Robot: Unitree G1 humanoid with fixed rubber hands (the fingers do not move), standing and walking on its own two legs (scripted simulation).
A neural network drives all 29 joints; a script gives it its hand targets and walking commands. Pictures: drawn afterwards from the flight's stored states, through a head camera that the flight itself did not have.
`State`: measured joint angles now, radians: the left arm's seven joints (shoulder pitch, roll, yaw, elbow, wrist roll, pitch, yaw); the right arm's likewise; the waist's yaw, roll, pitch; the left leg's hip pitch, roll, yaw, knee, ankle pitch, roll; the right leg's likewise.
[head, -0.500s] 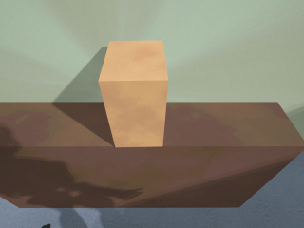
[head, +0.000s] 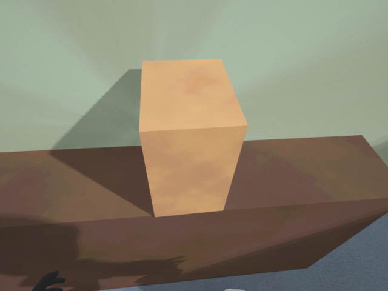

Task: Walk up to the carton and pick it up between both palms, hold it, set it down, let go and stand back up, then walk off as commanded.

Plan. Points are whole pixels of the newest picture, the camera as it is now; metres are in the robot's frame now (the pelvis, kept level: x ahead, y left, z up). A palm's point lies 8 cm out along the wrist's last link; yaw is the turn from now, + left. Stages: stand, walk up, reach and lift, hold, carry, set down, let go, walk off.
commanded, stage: walk up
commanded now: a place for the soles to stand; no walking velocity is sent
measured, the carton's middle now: (186, 142) +0.42 +0.01 +0.08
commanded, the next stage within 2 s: reach and lift in 1.38 s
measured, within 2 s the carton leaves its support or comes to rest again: neither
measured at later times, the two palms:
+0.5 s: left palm out of the picture +0.15 +0.31 -0.09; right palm (339, 269) +0.18 -0.32 -0.08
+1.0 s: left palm out of the picture +0.11 +0.30 -0.10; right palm out of the picture +0.13 -0.33 -0.10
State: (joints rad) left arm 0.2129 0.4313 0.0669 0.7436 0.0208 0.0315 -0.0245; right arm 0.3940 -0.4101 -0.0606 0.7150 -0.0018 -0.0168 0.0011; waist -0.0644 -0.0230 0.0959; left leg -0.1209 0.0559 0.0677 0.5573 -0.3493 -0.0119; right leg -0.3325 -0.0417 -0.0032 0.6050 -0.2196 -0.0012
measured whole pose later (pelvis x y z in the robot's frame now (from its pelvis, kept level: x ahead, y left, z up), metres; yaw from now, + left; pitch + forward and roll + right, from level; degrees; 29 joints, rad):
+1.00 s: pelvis +0.05 -0.02 +0.01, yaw +3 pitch -3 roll +0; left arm 0.13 0.36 0.06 1.04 0.01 0.01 -0.01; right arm 0.20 -0.39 -0.05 1.00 0.00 -0.02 -0.02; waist 0.00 0.01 0.05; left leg 0.01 0.06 0.03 0.35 -0.30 -0.05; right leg -0.17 -0.05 -0.07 0.40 -0.18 0.02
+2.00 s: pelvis +0.02 -0.01 +0.00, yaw +1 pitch -8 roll -1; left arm 0.22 0.24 0.07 0.29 0.03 0.45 0.05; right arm 0.23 -0.32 -0.16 0.57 -0.07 -0.02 0.09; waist 0.01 0.03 0.12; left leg 0.02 0.08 0.06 0.49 -0.36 -0.03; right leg -0.13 -0.02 -0.02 0.44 -0.16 0.03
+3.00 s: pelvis +0.04 +0.01 +0.02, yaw +2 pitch -6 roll -2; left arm 0.38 0.10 -0.06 -0.14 -0.09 0.16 0.11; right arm 0.41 -0.16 -0.05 -0.01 0.14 -0.06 -0.03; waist 0.03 0.01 0.09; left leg 0.09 0.05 0.06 0.30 -0.28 -0.01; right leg -0.04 -0.03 0.01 0.23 -0.09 0.03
